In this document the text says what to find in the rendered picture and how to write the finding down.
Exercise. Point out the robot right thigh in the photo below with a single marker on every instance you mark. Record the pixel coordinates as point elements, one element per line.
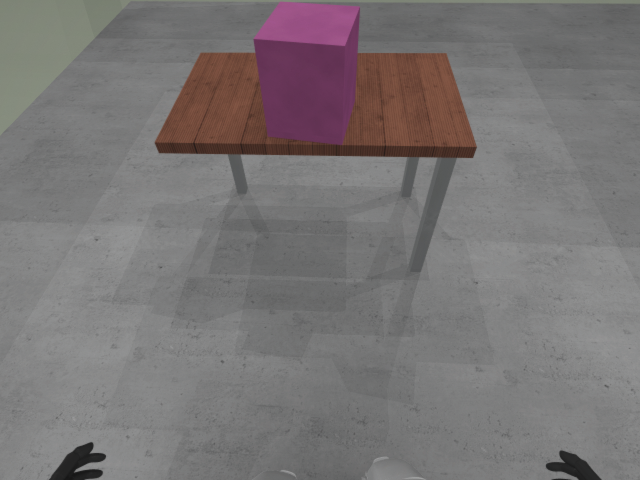
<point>392,469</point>

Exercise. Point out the right robot hand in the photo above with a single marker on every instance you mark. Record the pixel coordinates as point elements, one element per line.
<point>573,466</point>

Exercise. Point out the carton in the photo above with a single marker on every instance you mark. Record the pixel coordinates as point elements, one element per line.
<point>307,62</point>

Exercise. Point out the left robot hand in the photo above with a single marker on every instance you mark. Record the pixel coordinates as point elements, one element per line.
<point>76,459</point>

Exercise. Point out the table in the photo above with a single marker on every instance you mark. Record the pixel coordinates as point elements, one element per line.
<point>406,105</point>

